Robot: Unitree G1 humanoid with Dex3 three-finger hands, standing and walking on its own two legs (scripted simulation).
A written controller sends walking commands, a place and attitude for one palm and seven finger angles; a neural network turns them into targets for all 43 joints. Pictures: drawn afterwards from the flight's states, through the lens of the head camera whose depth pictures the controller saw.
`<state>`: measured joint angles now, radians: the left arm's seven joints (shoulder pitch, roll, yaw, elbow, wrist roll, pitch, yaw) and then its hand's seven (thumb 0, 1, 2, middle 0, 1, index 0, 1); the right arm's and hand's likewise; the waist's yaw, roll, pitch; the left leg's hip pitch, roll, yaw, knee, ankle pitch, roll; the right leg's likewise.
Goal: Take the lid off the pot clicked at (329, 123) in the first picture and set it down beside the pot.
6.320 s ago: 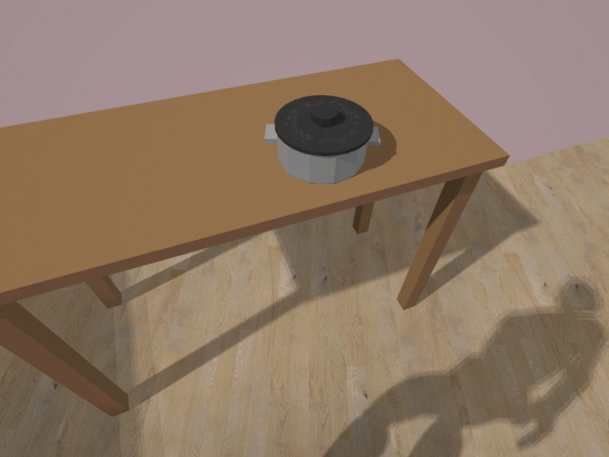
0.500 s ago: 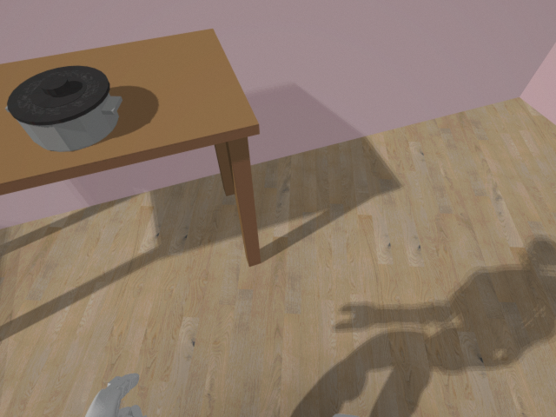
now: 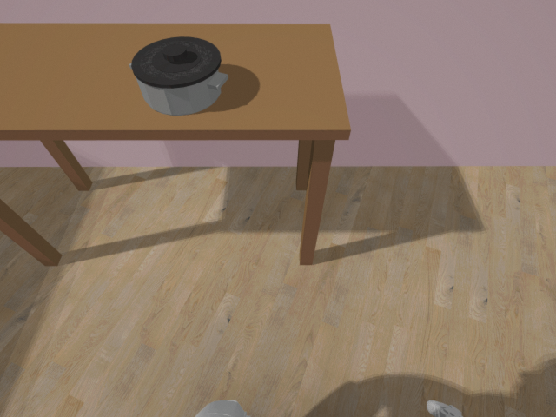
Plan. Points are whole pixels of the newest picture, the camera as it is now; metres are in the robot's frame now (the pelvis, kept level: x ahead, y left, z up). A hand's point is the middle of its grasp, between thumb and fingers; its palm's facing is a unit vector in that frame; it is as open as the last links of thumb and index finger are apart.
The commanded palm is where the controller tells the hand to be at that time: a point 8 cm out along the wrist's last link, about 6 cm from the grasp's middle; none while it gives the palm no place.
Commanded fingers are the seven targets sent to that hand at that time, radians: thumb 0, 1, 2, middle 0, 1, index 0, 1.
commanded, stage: take the last steps up to it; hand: left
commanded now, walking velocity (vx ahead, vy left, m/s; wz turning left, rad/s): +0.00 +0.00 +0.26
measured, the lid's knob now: (174, 52) +0.80 +0.31 +0.06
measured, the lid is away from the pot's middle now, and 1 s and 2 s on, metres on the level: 0.00 0.00 0.00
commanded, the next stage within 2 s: come to a stop and stand still in 1.02 s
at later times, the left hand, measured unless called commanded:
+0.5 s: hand (154, 414) +0.13 +0.21 -0.15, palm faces +0.08 -0.96 -0.25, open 7.4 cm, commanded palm none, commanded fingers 0.00 0.90 0.90 -0.20 -0.30 -0.20 -0.30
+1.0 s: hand (158, 414) +0.13 +0.22 -0.18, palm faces +0.26 -0.95 -0.17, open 7.4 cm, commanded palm none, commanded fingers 0.00 0.90 0.90 -0.20 -0.30 -0.20 -0.30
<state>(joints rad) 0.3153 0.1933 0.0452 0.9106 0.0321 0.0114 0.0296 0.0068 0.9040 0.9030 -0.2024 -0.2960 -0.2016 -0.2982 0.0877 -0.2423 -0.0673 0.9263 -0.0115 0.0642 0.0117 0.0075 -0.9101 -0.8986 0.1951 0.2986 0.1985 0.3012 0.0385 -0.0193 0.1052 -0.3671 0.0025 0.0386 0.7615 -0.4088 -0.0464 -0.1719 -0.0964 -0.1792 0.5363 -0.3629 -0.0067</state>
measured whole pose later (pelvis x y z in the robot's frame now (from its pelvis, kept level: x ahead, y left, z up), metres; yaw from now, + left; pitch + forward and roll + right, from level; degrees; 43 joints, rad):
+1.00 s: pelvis +0.25 +0.08 -0.02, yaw +8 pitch +1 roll +0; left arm 0.48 0.12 0.03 1.12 0.02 -0.06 0.02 0.01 0.91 0.90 -0.20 -0.30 -0.20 -0.30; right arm 0.15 -0.18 -0.05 0.98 -0.03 -0.05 0.03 0.01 -0.91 -0.90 0.20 0.30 0.20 0.30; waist 0.05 0.00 0.05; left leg -0.42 0.04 0.12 0.59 -0.14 0.03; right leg -0.02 -0.12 -0.14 0.56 -0.48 0.05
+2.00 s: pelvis +0.30 +0.13 +0.01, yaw +5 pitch +0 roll +0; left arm 0.28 0.19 0.05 1.04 0.03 0.04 0.02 0.01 0.91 0.90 -0.20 -0.30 -0.20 -0.30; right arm 0.34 -0.11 -0.01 1.06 -0.03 0.01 -0.02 0.00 -0.91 -0.90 0.20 0.30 0.20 0.30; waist 0.00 -0.04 -0.04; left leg -0.13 -0.01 0.00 0.41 -0.28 0.02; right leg -0.39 0.00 0.00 0.77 -0.33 0.01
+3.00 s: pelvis +0.32 +0.12 +0.00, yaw +4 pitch +0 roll +0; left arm 0.28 0.16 -0.01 1.06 0.01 -0.02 0.04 0.01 0.91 0.90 -0.20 -0.30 -0.20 -0.30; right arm 0.26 -0.16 0.01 1.10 -0.01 -0.02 -0.04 0.01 -0.92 -0.90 0.20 0.30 0.20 0.30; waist 0.00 0.01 0.02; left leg -0.13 0.00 0.02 0.45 -0.32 0.00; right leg -0.17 0.02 -0.02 0.47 -0.31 -0.03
